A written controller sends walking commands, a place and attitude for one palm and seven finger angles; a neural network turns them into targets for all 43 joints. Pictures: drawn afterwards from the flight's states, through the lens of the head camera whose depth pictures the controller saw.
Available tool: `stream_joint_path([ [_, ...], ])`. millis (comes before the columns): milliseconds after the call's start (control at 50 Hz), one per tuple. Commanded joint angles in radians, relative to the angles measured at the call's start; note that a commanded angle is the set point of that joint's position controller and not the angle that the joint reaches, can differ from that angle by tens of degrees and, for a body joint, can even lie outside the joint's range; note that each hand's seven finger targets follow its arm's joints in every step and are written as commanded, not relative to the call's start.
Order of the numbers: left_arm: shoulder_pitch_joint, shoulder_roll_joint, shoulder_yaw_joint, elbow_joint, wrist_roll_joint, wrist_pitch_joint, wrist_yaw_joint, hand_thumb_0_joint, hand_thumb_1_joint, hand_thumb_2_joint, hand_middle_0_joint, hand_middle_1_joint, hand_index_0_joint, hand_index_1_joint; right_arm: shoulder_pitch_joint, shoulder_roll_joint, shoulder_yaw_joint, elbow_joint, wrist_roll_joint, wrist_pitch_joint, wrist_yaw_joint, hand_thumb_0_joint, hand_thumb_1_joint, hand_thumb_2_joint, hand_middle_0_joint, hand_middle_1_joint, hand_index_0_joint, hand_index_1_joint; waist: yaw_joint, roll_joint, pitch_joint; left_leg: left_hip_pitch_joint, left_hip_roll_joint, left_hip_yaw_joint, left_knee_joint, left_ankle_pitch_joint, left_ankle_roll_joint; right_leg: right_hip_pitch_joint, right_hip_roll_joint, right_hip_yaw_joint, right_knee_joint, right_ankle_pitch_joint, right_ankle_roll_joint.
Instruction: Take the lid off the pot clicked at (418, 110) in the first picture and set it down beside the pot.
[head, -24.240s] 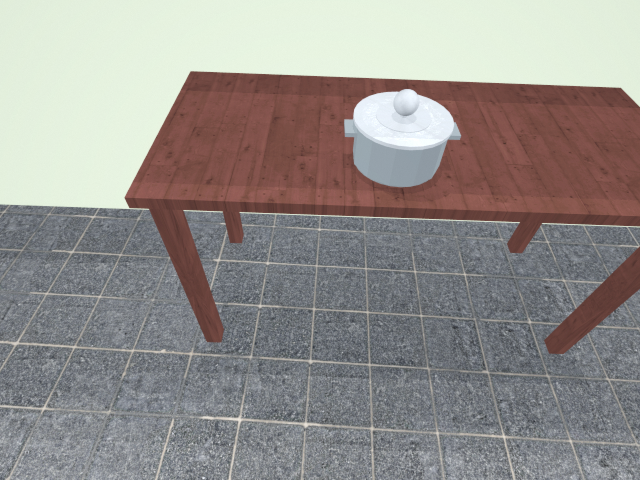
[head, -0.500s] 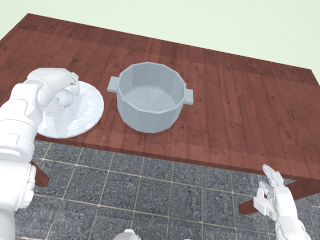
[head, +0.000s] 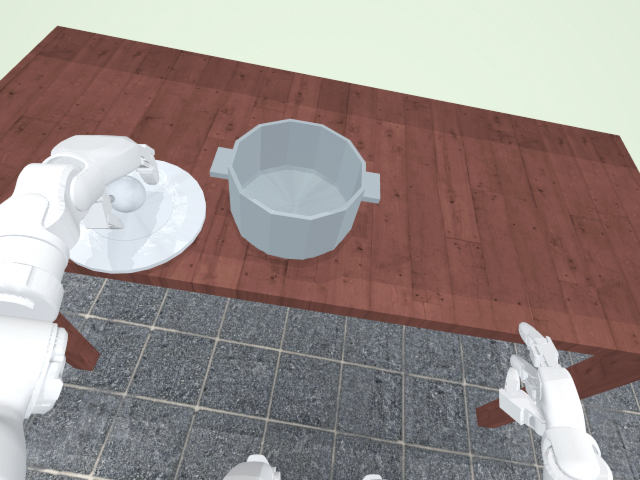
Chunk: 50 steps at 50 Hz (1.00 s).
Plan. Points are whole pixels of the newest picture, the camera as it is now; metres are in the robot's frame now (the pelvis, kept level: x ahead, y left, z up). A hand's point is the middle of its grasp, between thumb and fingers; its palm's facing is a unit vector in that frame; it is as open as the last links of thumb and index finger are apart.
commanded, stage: open the fingers wide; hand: left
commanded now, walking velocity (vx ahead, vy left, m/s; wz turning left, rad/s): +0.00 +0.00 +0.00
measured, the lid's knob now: (125, 194) +0.48 +0.29 +0.02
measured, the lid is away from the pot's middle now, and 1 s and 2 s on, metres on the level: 0.24 0.24 0.24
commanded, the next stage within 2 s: raise the empty hand in 0.24 s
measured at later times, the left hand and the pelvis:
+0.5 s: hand (107, 189) +0.44 +0.29 +0.06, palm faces -0.37 -0.07 -0.93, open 11.0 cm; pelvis +0.00 +0.00 +0.00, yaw +0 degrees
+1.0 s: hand (95, 149) +0.46 +0.29 +0.12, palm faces -0.36 -0.07 -0.93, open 11.0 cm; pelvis +0.01 +0.00 +0.01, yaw +0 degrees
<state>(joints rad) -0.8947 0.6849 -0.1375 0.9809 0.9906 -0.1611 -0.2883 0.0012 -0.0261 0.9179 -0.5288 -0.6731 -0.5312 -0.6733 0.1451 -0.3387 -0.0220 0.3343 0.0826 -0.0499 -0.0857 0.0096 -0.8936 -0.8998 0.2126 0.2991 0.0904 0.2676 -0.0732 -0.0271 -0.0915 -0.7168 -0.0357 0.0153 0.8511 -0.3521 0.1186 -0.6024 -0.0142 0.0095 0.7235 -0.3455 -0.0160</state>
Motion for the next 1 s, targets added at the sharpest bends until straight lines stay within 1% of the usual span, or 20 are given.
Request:
stream_joint_path([
  [0,-0.498,0.226,0.089,-0.226,-0.017,-0.010,0.043,0.000,-0.128,0.888,-0.472,-0.626,-0.472,-0.626,0.212,-0.128,-0.022,0.132,-0.004,0.122,0.016,0.000,-0.900,-0.900,0.200,0.300,0.200,0.300,-0.012,0.303,-0.328,0.628,0.087,-0.186,-0.140,0.352,-0.119,-0.258,0.047,-0.072,-0.064,0.065,-0.033],
  [40,-0.461,0.258,0.117,-0.196,-0.015,-0.019,0.040,0.000,-0.126,0.883,-0.468,-0.633,-0.468,-0.633,0.218,-0.133,-0.021,0.131,-0.004,0.122,0.014,0.000,-0.900,-0.900,0.200,0.300,0.200,0.300,-0.009,0.259,-0.319,0.607,0.084,-0.182,-0.140,0.351,-0.116,-0.254,0.047,-0.075,-0.061,0.070,-0.032],
  [60,-0.459,0.238,0.097,-0.180,-0.018,-0.014,0.039,0.000,-0.125,0.881,-0.467,-0.635,-0.467,-0.635,0.211,-0.131,-0.019,0.132,-0.005,0.128,0.016,0.000,-0.900,-0.900,0.200,0.300,0.200,0.300,-0.016,0.253,-0.305,0.586,0.083,-0.169,-0.142,0.332,-0.111,-0.244,0.050,-0.075,-0.067,0.064,-0.030],
  [80,-0.444,0.268,0.122,-0.168,-0.008,-0.015,0.041,0.000,-0.124,0.879,-0.466,-0.637,-0.466,-0.637,0.207,-0.132,-0.016,0.126,-0.002,0.130,0.017,0.000,-0.900,-0.900,0.200,0.300,0.200,0.300,-0.005,0.255,-0.292,0.565,0.079,-0.163,-0.139,0.331,-0.109,-0.237,0.050,-0.075,-0.066,0.068,-0.033],
  [100,-0.463,0.212,0.071,-0.172,-0.010,-0.008,0.040,0.000,-0.124,0.879,-0.465,-0.638,-0.465,-0.638,0.207,-0.130,-0.018,0.129,-0.002,0.133,0.020,0.000,-0.900,-0.900,0.200,0.300,0.200,0.300,-0.019,0.258,-0.280,0.559,0.081,-0.167,-0.142,0.317,-0.111,-0.247,0.048,-0.076,-0.067,0.059,-0.031],
  [160,-0.474,0.208,0.075,-0.201,-0.006,-0.012,0.035,0.000,-0.123,0.878,-0.464,-0.639,-0.464,-0.639,0.207,-0.129,-0.026,0.130,-0.006,0.134,0.025,0.000,-0.900,-0.900,0.200,0.300,0.200,0.300,-0.014,0.295,-0.296,0.603,0.087,-0.177,-0.138,0.358,-0.119,-0.264,0.049,-0.077,-0.061,0.059,-0.033],
  [240,-0.480,0.290,0.138,-0.245,-0.012,-0.029,0.029,0.000,-0.120,0.870,-0.460,-0.648,-0.460,-0.648,0.211,-0.135,-0.025,0.120,-0.008,0.135,0.021,0.000,-0.900,-0.900,0.200,0.300,0.200,0.300,-0.003,0.281,-0.348,0.614,0.079,-0.167,-0.133,0.368,-0.109,-0.230,0.046,-0.073,-0.065,0.081,-0.035],
  [320,-0.460,0.260,0.115,-0.197,-0.005,-0.028,0.037,0.000,-0.116,0.861,-0.454,-0.660,-0.454,-0.660,0.206,-0.131,-0.021,0.121,-0.004,0.138,0.020,0.000,-0.900,-0.900,0.200,0.300,0.200,0.300,-0.010,0.271,-0.305,0.588,0.086,-0.181,-0.143,0.320,-0.111,-0.258,0.050,-0.076,-0.063,0.053,-0.031],
  [400,-0.536,0.229,0.092,-0.305,-0.016,-0.023,0.043,0.000,-0.116,0.861,-0.454,-0.660,-0.454,-0.660,0.207,-0.126,-0.031,0.128,-0.009,0.133,0.026,0.000,-0.900,-0.900,0.200,0.300,0.200,0.300,-0.004,0.362,-0.357,0.684,0.095,-0.206,-0.149,0.390,-0.132,-0.266,0.046,-0.073,-0.064,0.063,-0.035],
  [440,-0.539,0.263,0.121,-0.326,-0.019,-0.023,0.045,0.000,-0.116,0.861,-0.454,-0.660,-0.454,-0.660,0.212,-0.127,-0.031,0.126,-0.010,0.125,0.025,0.000,-0.900,-0.900,0.200,0.300,0.200,0.300,0.004,0.370,-0.385,0.719,0.094,-0.212,-0.150,0.435,-0.140,-0.258,0.046,-0.070,-0.066,0.079,-0.037],
  [480,-0.514,0.239,0.107,-0.260,-0.021,-0.001,0.047,0.000,-0.116,0.861,-0.454,-0.660,-0.454,-0.660,0.206,-0.127,-0.028,0.133,-0.005,0.132,0.028,0.000,-0.900,-0.900,0.200,0.300,0.200,0.300,-0.007,0.293,-0.348,0.670,0.097,-0.212,-0.165,0.360,-0.131,-0.247,0.047,-0.073,-0.079,0.065,-0.031],
  [600,-0.514,0.145,0.024,-0.165,-0.016,0.055,0.035,0.000,-0.116,0.861,-0.454,-0.660,-0.454,-0.660,0.191,-0.122,-0.025,0.137,0.004,0.136,0.035,0.000,-0.900,-0.900,0.200,0.300,0.200,0.300,-0.014,0.242,-0.247,0.598,0.088,-0.200,-0.199,0.258,-0.127,-0.223,0.045,-0.073,-0.094,0.043,-0.030],
  [640,-0.529,0.214,0.060,-0.181,-0.013,0.048,0.021,0.000,-0.116,0.861,-0.454,-0.660,-0.454,-0.660,0.191,-0.135,-0.020,0.135,0.007,0.133,0.029,0.000,-0.900,-0.900,0.200,0.300,0.200,0.300,-0.007,0.231,-0.264,0.596,0.081,-0.191,-0.208,0.232,-0.123,-0.193,0.039,-0.065,-0.098,0.053,-0.033],
  [700,-0.595,0.164,0.022,-0.230,-0.020,0.054,0.002,0.000,-0.116,0.861,-0.454,-0.660,-0.454,-0.660,0.184,-0.126,-0.025,0.139,0.006,0.131,0.029,0.000,-0.900,-0.900,0.200,0.300,0.200,0.300,-0.013,0.292,-0.281,0.651,0.091,-0.215,-0.216,0.260,-0.131,-0.207,0.038,-0.062,-0.098,0.047,-0.030],
  [740,-0.628,0.231,0.073,-0.292,-0.019,0.038,-0.005,0.000,-0.116,0.861,-0.454,-0.660,-0.454,-0.660,0.186,-0.130,-0.026,0.135,0.000,0.122,0.025,0.000,-0.900,-0.900,0.200,0.300,0.200,0.300,0.001,0.322,-0.327,0.710,0.092,-0.234,-0.215,0.315,-0.143,-0.201,0.033,-0.056,-0.094,0.067,-0.033],
  [760,-0.600,0.217,0.070,-0.256,-0.028,0.042,-0.007,0.000,-0.116,0.861,-0.454,-0.660,-0.454,-0.660,0.192,-0.123,-0.024,0.134,-0.001,0.120,0.025,0.000,-0.900,-0.900,0.200,0.300,0.200,0.300,-0.003,0.290,-0.331,0.699,0.086,-0.223,-0.213,0.329,-0.135,-0.178,0.041,-0.061,-0.107,0.068,-0.032],
  [820,-0.544,0.290,0.119,-0.198,-0.026,0.036,-0.016,0.000,-0.116,0.861,-0.454,-0.660,-0.454,-0.660,0.190,-0.125,-0.010,0.129,0.005,0.116,0.015,0.000,-0.900,-0.900,0.200,0.300,0.200,0.300,0.005,0.203,-0.305,0.619,0.066,-0.165,-0.220,0.289,-0.103,-0.101,0.042,-0.061,-0.137,0.093,-0.033],
  [840,-0.551,0.318,0.128,-0.205,-0.023,0.029,-0.019,0.000,-0.116,0.861,-0.454,-0.660,-0.454,-0.660,0.194,-0.131,-0.008,0.130,0.004,0.115,0.013,0.000,-0.900,-0.900,0.200,0.300,0.200,0.300,0.007,0.207,-0.300,0.606,0.062,-0.153,-0.219,0.305,-0.104,-0.084,0.037,-0.059,-0.139,0.111,-0.037],
  [900,-0.575,0.207,0.038,-0.177,-0.024,0.048,-0.029,0.000,-0.116,0.861,-0.454,-0.660,-0.454,-0.660,0.183,-0.123,-0.011,0.145,0.009,0.121,0.021,0.000,-0.900,-0.900,0.200,0.300,0.200,0.300,-0.012,0.227,-0.232,0.595,0.078,-0.158,-0.232,0.296,-0.107,-0.116,0.037,-0.069,-0.148,0.088,-0.030],
  [980,-0.617,0.228,0.070,-0.270,-0.030,0.039,-0.060,0.000,-0.116,0.861,-0.454,-0.660,-0.454,-0.660,0.187,-0.121,-0.022,0.133,0.000,0.115,0.028,0.000,-0.900,-0.900,0.200,0.300,0.200,0.300,0.001,0.295,-0.319,0.699,0.074,-0.168,-0.218,0.438,-0.118,-0.101,0.038,-0.067,-0.157,0.126,-0.033],
])
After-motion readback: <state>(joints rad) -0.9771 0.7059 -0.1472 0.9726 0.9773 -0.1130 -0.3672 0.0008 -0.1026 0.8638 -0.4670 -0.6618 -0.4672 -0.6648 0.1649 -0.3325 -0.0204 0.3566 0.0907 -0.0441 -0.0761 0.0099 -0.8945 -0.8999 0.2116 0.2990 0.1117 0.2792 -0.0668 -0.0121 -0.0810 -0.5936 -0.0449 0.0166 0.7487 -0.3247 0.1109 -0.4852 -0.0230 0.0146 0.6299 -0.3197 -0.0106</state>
